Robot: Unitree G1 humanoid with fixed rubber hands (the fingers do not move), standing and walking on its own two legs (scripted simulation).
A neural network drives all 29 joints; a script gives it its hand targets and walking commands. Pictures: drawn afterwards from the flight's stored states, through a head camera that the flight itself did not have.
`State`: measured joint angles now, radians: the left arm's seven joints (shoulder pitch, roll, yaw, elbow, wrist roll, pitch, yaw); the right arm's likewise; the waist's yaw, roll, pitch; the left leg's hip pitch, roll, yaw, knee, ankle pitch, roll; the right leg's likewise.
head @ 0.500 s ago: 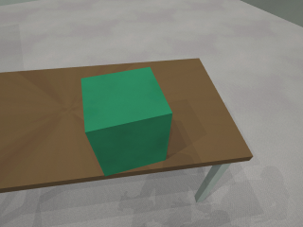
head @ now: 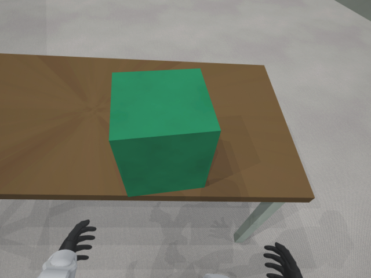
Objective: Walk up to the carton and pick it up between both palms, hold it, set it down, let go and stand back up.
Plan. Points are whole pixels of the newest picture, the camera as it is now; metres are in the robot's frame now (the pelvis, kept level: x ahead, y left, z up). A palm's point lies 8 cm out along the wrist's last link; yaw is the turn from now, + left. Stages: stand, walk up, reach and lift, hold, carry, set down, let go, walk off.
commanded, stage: reach and lift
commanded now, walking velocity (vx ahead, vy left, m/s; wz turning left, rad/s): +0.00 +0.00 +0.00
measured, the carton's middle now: (162, 135) +0.44 +0.06 +0.01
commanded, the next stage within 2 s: none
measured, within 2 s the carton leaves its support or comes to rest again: neither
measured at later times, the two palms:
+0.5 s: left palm (69, 255) +0.17 +0.24 -0.06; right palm (283, 269) +0.16 -0.21 -0.06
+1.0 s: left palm (68, 248) +0.18 +0.23 -0.04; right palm (281, 248) +0.19 -0.21 -0.04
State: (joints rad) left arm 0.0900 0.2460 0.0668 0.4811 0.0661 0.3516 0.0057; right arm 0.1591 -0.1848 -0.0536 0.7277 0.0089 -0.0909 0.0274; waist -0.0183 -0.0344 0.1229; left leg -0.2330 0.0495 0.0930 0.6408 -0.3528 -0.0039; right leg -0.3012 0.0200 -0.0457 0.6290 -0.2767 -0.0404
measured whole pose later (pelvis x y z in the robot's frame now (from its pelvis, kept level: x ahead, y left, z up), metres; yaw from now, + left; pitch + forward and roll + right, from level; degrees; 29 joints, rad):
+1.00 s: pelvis +0.04 +0.02 +0.02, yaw +1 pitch -3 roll -1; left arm 0.29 0.15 -0.02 0.54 -0.05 -0.32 0.10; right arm 0.24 -0.23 0.05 0.80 0.24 -0.48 0.11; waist 0.04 -0.02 0.03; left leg -0.06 0.03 0.09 0.41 -0.30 0.01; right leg -0.11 0.02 -0.05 0.38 -0.21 -0.02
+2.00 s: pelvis +0.03 +0.00 +0.02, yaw +0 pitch +0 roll +0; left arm 0.00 0.15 0.06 0.21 -0.12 0.10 0.13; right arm -0.06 -0.25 0.02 0.42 0.28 -0.09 0.04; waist 0.05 -0.03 0.01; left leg -0.10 0.03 0.10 0.33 -0.22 -0.01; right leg -0.18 0.02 -0.04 0.33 -0.15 -0.04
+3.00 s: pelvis +0.02 -0.01 +0.02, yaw +2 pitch +6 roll +0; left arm -0.68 0.30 0.16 0.34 -0.20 0.61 0.09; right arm -0.77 -0.40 0.02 0.64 0.41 0.34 -0.04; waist 0.06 0.00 -0.06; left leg -0.28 0.04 0.06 0.37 -0.20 -0.01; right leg -0.32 0.03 -0.08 0.32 -0.12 -0.04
